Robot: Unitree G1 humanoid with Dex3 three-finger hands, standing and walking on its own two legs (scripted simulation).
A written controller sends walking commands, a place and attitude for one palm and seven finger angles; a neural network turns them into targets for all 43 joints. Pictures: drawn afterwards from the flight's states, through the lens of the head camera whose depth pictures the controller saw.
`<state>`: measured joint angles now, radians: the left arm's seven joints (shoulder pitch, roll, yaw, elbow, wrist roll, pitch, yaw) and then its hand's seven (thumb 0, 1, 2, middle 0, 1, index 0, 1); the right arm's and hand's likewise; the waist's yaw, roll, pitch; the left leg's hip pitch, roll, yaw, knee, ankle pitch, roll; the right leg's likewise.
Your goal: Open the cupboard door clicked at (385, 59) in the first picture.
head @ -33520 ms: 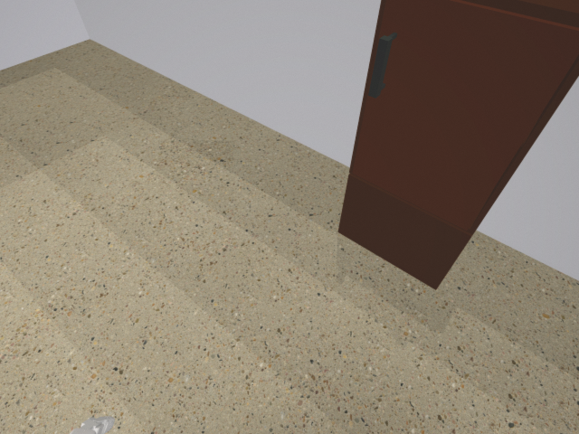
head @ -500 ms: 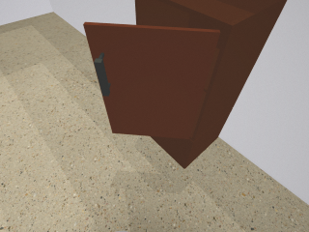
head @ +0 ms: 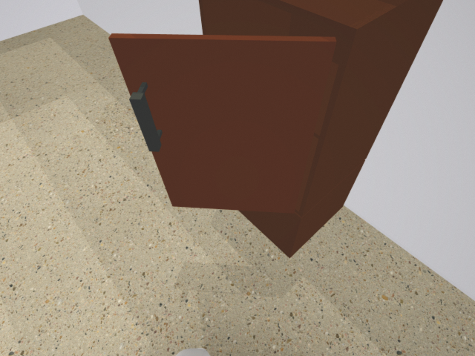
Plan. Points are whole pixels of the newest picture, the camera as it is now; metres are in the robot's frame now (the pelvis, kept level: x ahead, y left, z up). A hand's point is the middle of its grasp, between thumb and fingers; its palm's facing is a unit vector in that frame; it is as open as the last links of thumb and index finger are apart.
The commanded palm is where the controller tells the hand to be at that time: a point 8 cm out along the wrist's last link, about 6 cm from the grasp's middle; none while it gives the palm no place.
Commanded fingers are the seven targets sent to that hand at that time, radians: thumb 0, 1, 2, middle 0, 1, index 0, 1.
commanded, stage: come to a stop and stand still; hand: left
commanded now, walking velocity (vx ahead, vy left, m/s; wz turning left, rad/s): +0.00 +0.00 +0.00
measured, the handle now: (149, 118) +0.58 +0.24 +0.05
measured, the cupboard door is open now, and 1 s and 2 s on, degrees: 43 43 43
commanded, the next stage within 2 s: look again from close up in 0.66 s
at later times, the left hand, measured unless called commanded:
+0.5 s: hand out of the picture +0.02 +0.20 -0.16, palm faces -0.03 -0.97 -0.23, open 7.4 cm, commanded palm none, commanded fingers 0.00 0.90 0.90 -0.20 -0.30 -0.20 -0.30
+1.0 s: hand out of the picture +0.02 +0.20 -0.17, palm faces -0.04 -0.98 -0.20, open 7.4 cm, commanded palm none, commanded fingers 0.00 0.90 0.90 -0.20 -0.30 -0.20 -0.30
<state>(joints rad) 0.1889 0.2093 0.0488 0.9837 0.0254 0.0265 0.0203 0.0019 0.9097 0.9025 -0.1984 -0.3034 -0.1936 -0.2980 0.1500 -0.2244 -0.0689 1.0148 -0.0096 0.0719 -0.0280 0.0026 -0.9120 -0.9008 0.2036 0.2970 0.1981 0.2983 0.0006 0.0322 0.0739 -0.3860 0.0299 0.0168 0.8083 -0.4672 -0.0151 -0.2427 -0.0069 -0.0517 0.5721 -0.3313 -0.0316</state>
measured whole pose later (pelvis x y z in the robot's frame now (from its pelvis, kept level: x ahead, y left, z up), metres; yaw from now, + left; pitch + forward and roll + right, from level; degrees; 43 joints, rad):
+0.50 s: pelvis -0.01 +0.02 +0.00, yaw -2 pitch -1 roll +0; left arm 0.26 0.18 -0.01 1.05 0.01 -0.01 0.03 0.00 0.91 0.90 -0.20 -0.30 -0.20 -0.30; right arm 0.28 -0.18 0.00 1.01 -0.02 -0.01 -0.02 0.01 -0.93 -0.90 0.20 0.30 0.20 0.30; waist -0.01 0.02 0.03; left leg -0.21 -0.01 0.06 0.51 -0.29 0.03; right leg -0.22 -0.01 -0.02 0.51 -0.27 0.00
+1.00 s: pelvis +0.00 +0.02 +0.01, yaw -2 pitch -1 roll +1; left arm 0.24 0.18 -0.01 1.09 0.01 -0.01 0.02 0.00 0.91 0.90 -0.20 -0.30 -0.20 -0.30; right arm 0.23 -0.19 0.01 1.10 -0.01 -0.02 -0.02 0.00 -0.91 -0.90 0.20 0.30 0.20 0.30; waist 0.00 -0.01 0.04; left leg -0.16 -0.02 0.07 0.43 -0.26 0.04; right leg -0.20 -0.02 0.00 0.47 -0.26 0.00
